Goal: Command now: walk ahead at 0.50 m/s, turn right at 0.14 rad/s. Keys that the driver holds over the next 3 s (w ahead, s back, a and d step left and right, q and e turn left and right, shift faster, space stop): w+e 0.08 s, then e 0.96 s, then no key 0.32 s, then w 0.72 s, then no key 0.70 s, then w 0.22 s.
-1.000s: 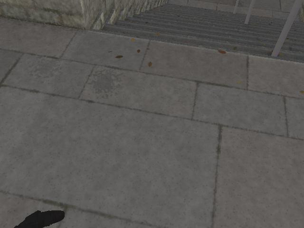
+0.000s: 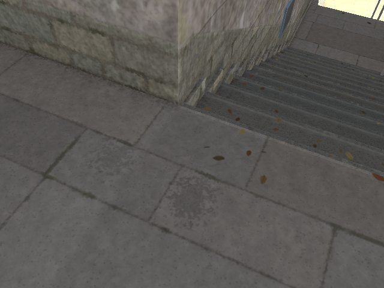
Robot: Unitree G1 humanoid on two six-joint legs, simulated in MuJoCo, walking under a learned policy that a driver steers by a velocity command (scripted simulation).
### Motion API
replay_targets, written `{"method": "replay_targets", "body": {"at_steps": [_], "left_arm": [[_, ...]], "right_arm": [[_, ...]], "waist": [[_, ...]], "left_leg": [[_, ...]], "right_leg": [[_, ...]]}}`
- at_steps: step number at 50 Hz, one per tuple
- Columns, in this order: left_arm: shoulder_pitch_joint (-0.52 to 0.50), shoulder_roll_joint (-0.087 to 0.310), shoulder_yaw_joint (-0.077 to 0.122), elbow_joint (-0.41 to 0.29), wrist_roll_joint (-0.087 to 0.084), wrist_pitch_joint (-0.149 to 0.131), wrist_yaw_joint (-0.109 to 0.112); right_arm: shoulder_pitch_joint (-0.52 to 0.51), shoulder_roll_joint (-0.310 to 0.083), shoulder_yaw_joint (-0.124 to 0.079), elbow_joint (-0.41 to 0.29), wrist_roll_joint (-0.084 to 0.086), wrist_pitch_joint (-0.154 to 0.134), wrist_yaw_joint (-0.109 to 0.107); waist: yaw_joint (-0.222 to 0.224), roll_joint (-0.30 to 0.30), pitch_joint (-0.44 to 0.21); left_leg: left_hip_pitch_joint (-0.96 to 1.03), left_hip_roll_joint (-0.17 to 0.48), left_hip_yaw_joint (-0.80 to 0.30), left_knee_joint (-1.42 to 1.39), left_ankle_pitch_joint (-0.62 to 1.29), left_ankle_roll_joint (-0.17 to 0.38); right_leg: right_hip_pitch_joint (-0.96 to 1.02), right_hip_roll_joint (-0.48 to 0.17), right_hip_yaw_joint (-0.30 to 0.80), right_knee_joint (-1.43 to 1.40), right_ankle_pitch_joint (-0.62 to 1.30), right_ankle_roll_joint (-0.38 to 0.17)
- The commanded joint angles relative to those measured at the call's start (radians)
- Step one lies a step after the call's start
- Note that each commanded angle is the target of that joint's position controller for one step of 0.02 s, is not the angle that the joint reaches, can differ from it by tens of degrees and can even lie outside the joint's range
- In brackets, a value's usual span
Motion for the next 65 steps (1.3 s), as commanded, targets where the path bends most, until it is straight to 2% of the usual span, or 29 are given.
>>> {"method": "replay_targets", "body": {"at_steps": [1, 6, 9, 10, 11, 12, 13, 14, 16, 21, 25, 28, 33, 34, 35, 36, 37, 38, 40, 43, 47, 53, 54, 55, 56, 57, 59, 60, 65], "left_arm": [[-0.092, 0.035, -0.003, -0.076, -0.010, -0.010, -0.015], [-0.146, 0.051, -0.001, -0.128, -0.006, -0.013, -0.047], [0.102, 0.142, 0.049, -0.078, 0.010, -0.017, -0.049], [0.220, 0.226, 0.074, -0.065, 0.015, -0.013, -0.034], [0.201, 0.304, 0.077, -0.088, 0.021, -0.007, -0.027], [0.245, 0.233, 0.065, -0.104, 0.009, 0.002, -0.024], [0.185, 0.197, 0.058, -0.121, 0.006, 0.008, -0.019], [0.132, 0.165, 0.052, -0.128, -0.006, 0.015, -0.014], [0.068, 0.142, 0.043, -0.149, 0.006, 0.028, -0.003], [0.052, 0.178, 0.061, -0.174, 0.011, 0.040, 0.016], [0.052, 0.179, 0.063, -0.191, -0.005, 0.073, 0.042], [0.063, 0.179, 0.065, -0.200, -0.002, 0.090, 0.051], [0.048, 0.163, 0.062, -0.225, -0.004, 0.108, 0.049], [0.046, 0.147, 0.057, -0.232, -0.008, 0.113, 0.051], [0.087, 0.099, 0.043, -0.236, -0.003, 0.114, 0.049], [0.108, 0.081, 0.038, -0.269, -0.005, 0.106, 0.045], [0.112, 0.175, 0.063, -0.256, 0.012, 0.093, 0.039], [0.126, 0.213, 0.080, -0.231, 0.002, 0.094, 0.035], [0.153, 0.178, 0.080, -0.201, -0.013, 0.118, 0.041], [0.092, 0.105, 0.057, -0.236, -0.021, 0.129, 0.032], [0.041, 0.080, 0.043, -0.278, -0.006, 0.121, 0.016], [0.130, 0.101, 0.066, -0.259, -0.010, 0.131, -0.004], [0.162, 0.121, 0.075, -0.252, -0.005, 0.128, 0.004], [0.184, 0.229, 0.097, -0.271, 0.001, 0.123, 0.021], [0.169, 0.258, 0.092, -0.287, 0.032, 0.108, 0.018], [0.187, 0.210, 0.079, -0.276, 0.046, 0.089, 0.013], [0.095, 0.155, 0.059, -0.261, 0.024, 0.074, 0.017], [0.057, 0.135, 0.048, -0.261, 0.010, 0.074, 0.022], [0.032, 0.090, 0.028, -0.239, 0.020, 0.072, 0.036]], "right_arm": [[-0.023, -0.174, -0.041, -0.045, 0.003, -0.018, -0.010], [-0.019, -0.177, -0.045, -0.006, 0.002, 0.006, -0.022], [-0.066, -0.201, -0.048, -0.031, 0.005, 0.033, -0.047], [-0.040, -0.178, -0.036, -0.061, -0.014, 0.030, -0.056], [0.109, -0.050, 0.006, -0.082, -0.047, 0.007, -0.036], [0.080, -0.141, -0.006, -0.060, -0.023, -0.013, -0.021], [-0.024, -0.171, -0.016, -0.093, 0.013, -0.017, -0.018], [-0.086, -0.166, -0.013, -0.108, 0.010, -0.013, -0.028], [-0.110, -0.174, -0.024, -0.124, -0.008, 0.019, -0.048], [-0.092, -0.123, -0.018, -0.142, -0.021, 0.055, -0.068], [-0.179, -0.117, -0.018, -0.169, -0.015, 0.068, -0.066], [-0.239, -0.117, -0.018, -0.191, -0.008, 0.060, -0.058], [-0.208, -0.133, -0.028, -0.190, 0.000, 0.026, -0.037], [-0.176, -0.148, -0.036, -0.179, -0.001, 0.021, -0.034], [-0.159, -0.207, -0.050, -0.185, -0.016, 0.025, -0.039], [-0.190, -0.280, -0.066, -0.186, -0.051, 0.041, -0.043], [-0.176, -0.218, -0.057, -0.200, -0.054, 0.042, -0.042], [-0.199, -0.170, -0.043, -0.215, -0.043, 0.044, -0.046], [-0.246, -0.137, -0.037, -0.220, -0.012, 0.055, -0.051], [-0.233, -0.151, -0.041, -0.215, -0.018, 0.075, -0.059], [-0.221, -0.206, -0.064, -0.206, -0.020, 0.091, -0.064], [-0.237, -0.204, -0.068, -0.185, 0.029, 0.082, -0.042], [-0.183, -0.168, -0.058, -0.159, 0.023, 0.078, -0.036], [-0.161, -0.093, -0.032, -0.183, -0.028, 0.075, -0.025], [-0.242, -0.109, -0.033, -0.222, -0.029, 0.072, -0.034], [-0.289, -0.163, -0.048, -0.219, -0.008, 0.074, -0.042], [-0.256, -0.159, -0.055, -0.179, 0.000, 0.088, -0.053], [-0.237, -0.162, -0.057, -0.168, -0.006, 0.096, -0.056], [-0.211, -0.101, -0.034, -0.148, 0.000, 0.095, -0.045]], "waist": [[-0.002, 0.110, 0.047], [0.000, 0.113, 0.067], [0.126, 0.128, -0.101], [0.158, 0.016, -0.210], [0.049, -0.239, -0.354], [0.130, -0.115, -0.508], [0.136, -0.065, -0.384], [0.117, 0.026, -0.258], [0.054, 0.041, -0.146], [0.017, -0.016, -0.158], [0.045, -0.039, -0.151], [0.070, -0.076, -0.115], [0.046, -0.111, -0.118], [0.030, -0.099, -0.117], [0.052, 0.028, -0.153], [0.108, 0.337, -0.098], [0.070, 0.319, -0.123], [0.072, 0.228, -0.122], [0.083, 0.176, -0.089], [0.053, 0.213, -0.057], [0.020, 0.260, -0.087], [0.070, 0.240, -0.092], [0.074, 0.157, -0.094], [0.043, -0.148, -0.122], [0.085, -0.255, -0.128], [0.129, -0.148, -0.143], [0.075, -0.071, -0.092], [0.059, -0.086, -0.079], [0.050, -0.085, -0.090]], "left_leg": [[-0.020, 0.270, -0.085, -0.102, 0.205, 0.141], [0.134, 0.319, -0.018, 0.021, 0.451, 0.092], [0.105, 0.237, 0.059, 0.403, 0.836, 0.008], [-0.114, 0.178, 0.080, 0.701, 0.535, -0.048], [-0.533, -0.021, 0.020, 1.096, -0.435, -0.124], [-0.576, 0.001, -0.166, 1.211, -0.470, -0.115], [-0.638, 0.050, -0.167, 1.200, -0.400, -0.101], [-0.655, 0.088, -0.141, 1.135, -0.325, -0.099], [-0.554, 0.125, -0.140, 1.034, -0.250, -0.105], [-0.481, 0.091, -0.126, 0.827, -0.157, -0.137], [-0.483, 0.070, -0.151, 0.680, -0.045, -0.148], [-0.467, 0.051, -0.166, 0.561, -0.046, -0.145], [-0.302, 0.027, -0.154, 0.267, -0.041, -0.108], [-0.200, 0.061, -0.157, 0.151, 0.062, -0.087], [-0.064, 0.240, -0.285, 0.130, 0.159, -0.018], [-0.023, 0.426, -0.521, 0.102, 0.416, 0.146], [-0.025, 0.508, -0.590, 0.110, 0.514, 0.242], [-0.030, 0.460, -0.482, 0.139, 0.516, 0.218], [-0.038, 0.341, -0.308, 0.165, 0.451, 0.130], [-0.060, 0.292, -0.191, 0.133, 0.428, 0.129], [-0.054, 0.331, -0.136, 0.125, 0.379, 0.146], [-0.122, 0.339, -0.079, 0.239, 0.247, 0.078], [-0.214, 0.299, -0.024, 0.335, 0.149, 0.012], [-0.451, 0.188, 0.081, 0.621, -0.237, -0.095], [-0.605, 0.093, -0.002, 0.828, -0.485, -0.133], [-0.591, 0.115, -0.078, 0.929, -0.460, -0.127], [-0.580, 0.135, -0.100, 0.923, -0.321, -0.119], [-0.553, 0.134, -0.097, 0.913, -0.263, -0.128], [-0.412, 0.126, -0.085, 0.701, -0.153, -0.143]], "right_leg": [[0.033, 0.021, -0.019, -0.112, 0.102, -0.013], [0.031, 0.065, -0.030, -0.198, -0.036, -0.073], [0.387, 0.181, -0.114, -0.265, -0.005, -0.118], [0.676, 0.041, 0.072, -0.232, 0.339, -0.178], [1.053, -0.242, 0.534, -0.206, 0.657, -0.399], [1.092, -0.250, 0.619, -0.273, 0.562, -0.427], [0.990, -0.200, 0.483, -0.292, 0.499, -0.383], [0.841, -0.149, 0.389, -0.319, 0.431, -0.337], [0.565, -0.095, 0.320, -0.389, 0.364, -0.309], [0.410, -0.040, 0.269, -0.411, 0.344, -0.293], [0.401, 0.003, 0.316, -0.417, -0.025, -0.235], [0.410, 0.014, 0.379, -0.418, -0.194, -0.222], [0.474, 0.028, 0.461, -0.315, -0.028, -0.194], [0.436, 0.063, 0.449, -0.275, -0.068, -0.162], [0.338, 0.129, 0.367, -0.133, -0.314, -0.109], [0.115, 0.294, 0.147, 0.051, -0.622, -0.045], [0.058, 0.237, 0.114, 0.301, -0.687, 0.009], [0.055, 0.209, 0.115, 0.405, -0.621, 0.032], [0.039, 0.180, 0.089, 0.479, -0.508, 0.070], [0.057, 0.159, 0.007, 0.391, -0.428, 0.093], [0.184, 0.109, -0.039, 0.151, -0.436, 0.086], [0.451, 0.152, -0.113, -0.258, -0.239, -0.022], [0.582, 0.140, -0.056, -0.352, -0.114, -0.055], [0.760, -0.120, 0.280, -0.373, 0.243, -0.141], [0.692, -0.292, 0.447, -0.380, 0.394, -0.341], [0.644, -0.253, 0.404, -0.406, 0.277, -0.357], [0.602, -0.137, 0.266, -0.402, 0.116, -0.248], [0.571, -0.113, 0.229, -0.403, 0.133, -0.229], [0.551, -0.064, 0.162, -0.407, 0.102, -0.221]]}}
